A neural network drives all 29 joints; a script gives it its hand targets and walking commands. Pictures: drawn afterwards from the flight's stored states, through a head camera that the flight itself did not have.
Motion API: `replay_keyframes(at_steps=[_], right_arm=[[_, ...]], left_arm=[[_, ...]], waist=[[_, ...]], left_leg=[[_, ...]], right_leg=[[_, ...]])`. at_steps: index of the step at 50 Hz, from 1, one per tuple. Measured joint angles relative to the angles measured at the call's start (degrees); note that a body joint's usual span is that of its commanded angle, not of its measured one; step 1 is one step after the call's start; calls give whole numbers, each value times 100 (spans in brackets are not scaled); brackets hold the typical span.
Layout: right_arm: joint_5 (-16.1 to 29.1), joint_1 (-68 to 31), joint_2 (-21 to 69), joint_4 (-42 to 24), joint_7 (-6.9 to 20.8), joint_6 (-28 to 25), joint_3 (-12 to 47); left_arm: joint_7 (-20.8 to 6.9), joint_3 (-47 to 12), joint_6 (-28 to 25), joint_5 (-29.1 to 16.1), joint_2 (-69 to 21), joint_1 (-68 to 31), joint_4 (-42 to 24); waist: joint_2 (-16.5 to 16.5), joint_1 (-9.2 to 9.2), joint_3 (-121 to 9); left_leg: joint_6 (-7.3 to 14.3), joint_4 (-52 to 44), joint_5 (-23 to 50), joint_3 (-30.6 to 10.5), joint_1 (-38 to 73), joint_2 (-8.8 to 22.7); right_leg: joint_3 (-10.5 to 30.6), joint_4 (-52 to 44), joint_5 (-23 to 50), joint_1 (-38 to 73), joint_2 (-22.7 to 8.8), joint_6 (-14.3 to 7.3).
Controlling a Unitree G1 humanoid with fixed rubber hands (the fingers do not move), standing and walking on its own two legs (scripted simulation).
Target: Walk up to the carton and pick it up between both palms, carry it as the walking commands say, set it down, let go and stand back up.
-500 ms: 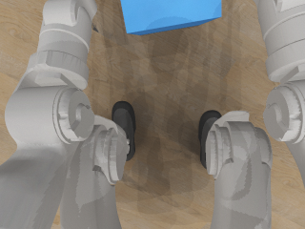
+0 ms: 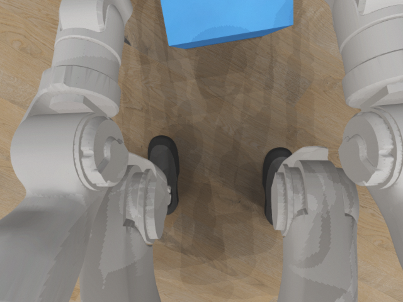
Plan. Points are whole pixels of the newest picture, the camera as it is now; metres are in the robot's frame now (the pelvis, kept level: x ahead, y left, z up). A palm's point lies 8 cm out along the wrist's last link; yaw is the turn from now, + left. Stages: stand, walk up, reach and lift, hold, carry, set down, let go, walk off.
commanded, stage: reach and lift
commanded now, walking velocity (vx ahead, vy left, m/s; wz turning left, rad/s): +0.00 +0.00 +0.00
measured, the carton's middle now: out of the picture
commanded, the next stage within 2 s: none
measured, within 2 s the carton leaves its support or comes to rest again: leaves its support in 0.52 s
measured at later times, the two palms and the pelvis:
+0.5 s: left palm out of the picture +0.56 +0.14 -0.20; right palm out of the picture +0.57 -0.12 -0.19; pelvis +0.00 +0.00 +0.00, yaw +0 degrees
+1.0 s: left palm out of the picture +0.56 +0.14 -0.15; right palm out of the picture +0.58 -0.12 -0.13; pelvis -0.02 -0.01 +0.00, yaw +1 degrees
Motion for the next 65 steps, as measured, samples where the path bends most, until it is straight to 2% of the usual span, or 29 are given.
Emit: replay_keyframes(at_steps=[16,23,32,41,60,65], right_arm=[[-1,4,12,0,-10,79,-13],[-2,-39,25,-31,-157,199,84],[8,-311,33,-198,-418,476,152],[8,-447,115,-248,-544,805,63],[-97,-366,284,-275,-731,1036,-109],[-106,-253,362,-482,-782,1146,-126]], left_arm=[[57,-36,174,-66,0,-5,-53],[227,-190,321,-232,0,-4,-146],[429,-313,606,-378,-1,-15,-665],[472,-314,952,-217,-7,30,-866],[436,-302,1421,105,-19,71,-1135],[447,-280,1481,166,-31,135,-1236]], waist=[[-1,0,-5],[-3,0,-5],[-26,1,2],[-212,1,-4],[-265,0,-2],[-273,0,2]], left_leg=[[0,58,-4,-14,-12,-9],[0,70,11,-30,-10,-14],[-2,37,96,-33,40,-22],[-80,-82,171,-33,246,-41],[-176,-281,176,-33,734,-68],[-182,-376,192,-33,900,-77]], right_leg=[[-1,44,-6,-2,19,0],[-8,49,13,-2,35,0],[1,49,121,1,65,0],[11,48,204,90,72,-5],[30,-87,221,506,84,-52],[36,-192,242,677,83,-52]])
